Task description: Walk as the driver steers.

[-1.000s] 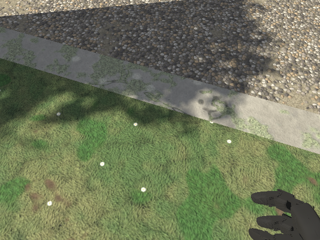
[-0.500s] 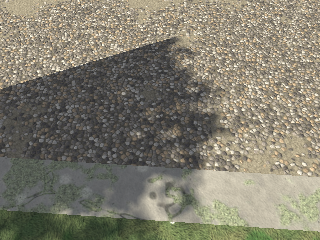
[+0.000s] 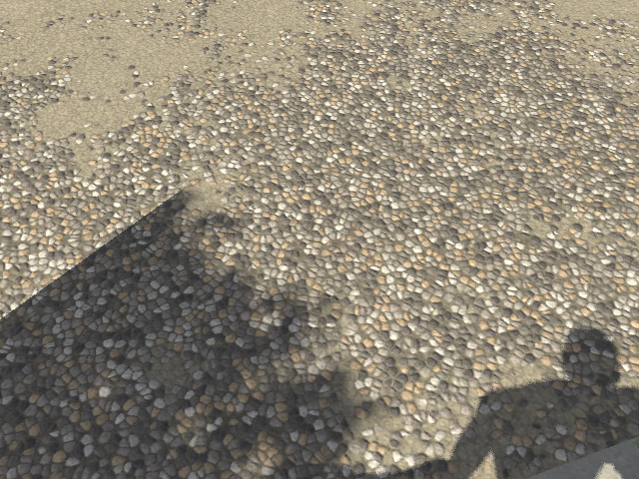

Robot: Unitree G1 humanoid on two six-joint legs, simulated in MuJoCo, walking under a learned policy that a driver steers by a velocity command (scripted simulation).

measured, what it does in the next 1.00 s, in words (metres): walks ahead: right foot, then left foot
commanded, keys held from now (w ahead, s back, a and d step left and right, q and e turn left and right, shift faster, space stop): w+shift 0.28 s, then shift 0.22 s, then q+shift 0.18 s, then w+q+shift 0.32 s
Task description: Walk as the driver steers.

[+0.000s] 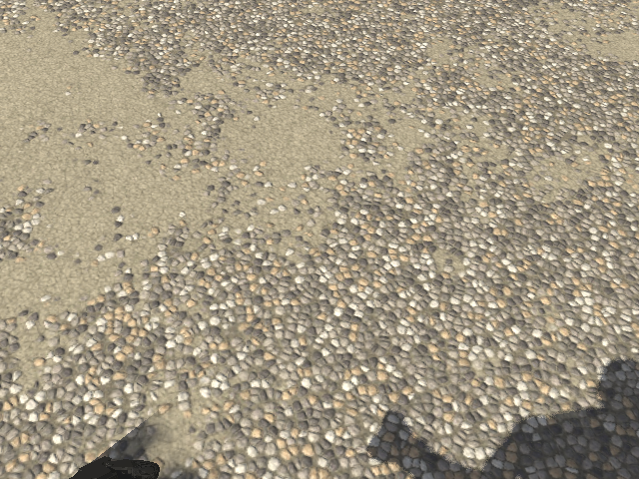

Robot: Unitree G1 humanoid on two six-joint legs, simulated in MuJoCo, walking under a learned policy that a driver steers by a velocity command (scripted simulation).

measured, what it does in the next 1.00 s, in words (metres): walks ahead, turning left: right foot, then left foot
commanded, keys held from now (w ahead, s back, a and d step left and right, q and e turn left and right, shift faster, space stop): w+q+shift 0.48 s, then q+shift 0.20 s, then e+shift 0.32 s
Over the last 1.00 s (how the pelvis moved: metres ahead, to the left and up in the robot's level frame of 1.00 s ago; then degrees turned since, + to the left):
0.72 -0.02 0.01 12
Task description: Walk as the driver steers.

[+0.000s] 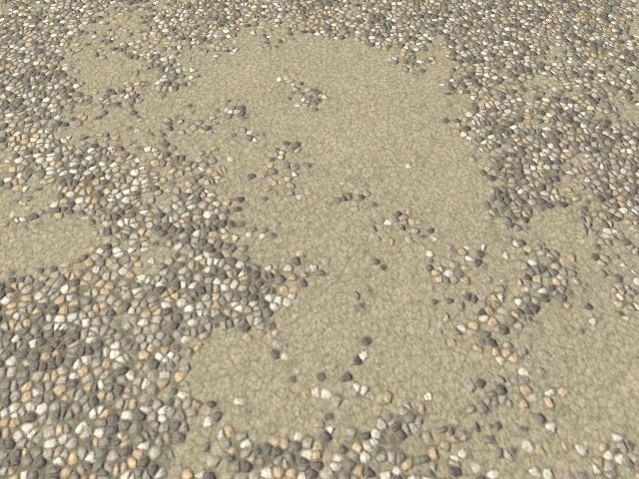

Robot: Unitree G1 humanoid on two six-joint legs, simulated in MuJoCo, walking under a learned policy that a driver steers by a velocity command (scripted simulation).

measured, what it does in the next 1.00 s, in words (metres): walks ahead, turning right: right foot, then left foot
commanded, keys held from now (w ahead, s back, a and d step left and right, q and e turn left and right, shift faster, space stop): e+shift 0.76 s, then shift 0.24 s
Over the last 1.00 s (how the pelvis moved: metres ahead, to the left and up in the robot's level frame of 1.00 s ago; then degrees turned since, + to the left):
0.60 0.10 0.00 39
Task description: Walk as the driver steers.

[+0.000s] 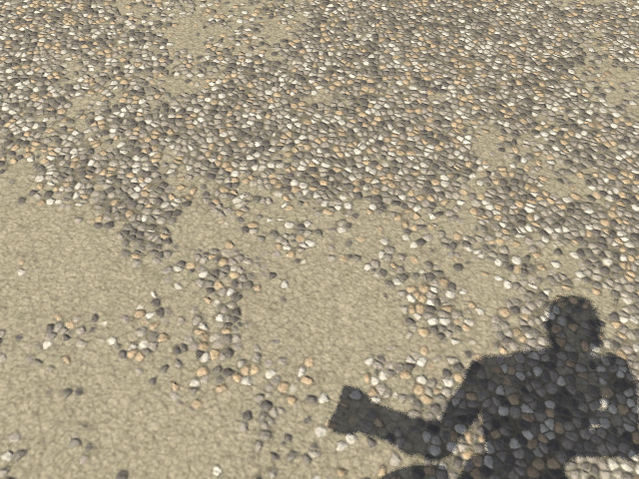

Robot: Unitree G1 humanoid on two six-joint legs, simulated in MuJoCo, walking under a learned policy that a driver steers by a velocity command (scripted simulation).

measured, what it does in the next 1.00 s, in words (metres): steps on the spot: right foot, then left foot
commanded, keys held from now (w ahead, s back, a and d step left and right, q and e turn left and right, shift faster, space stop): shift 1.00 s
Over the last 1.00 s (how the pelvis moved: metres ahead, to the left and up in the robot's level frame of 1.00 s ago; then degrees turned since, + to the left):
0.17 -0.02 0.00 -48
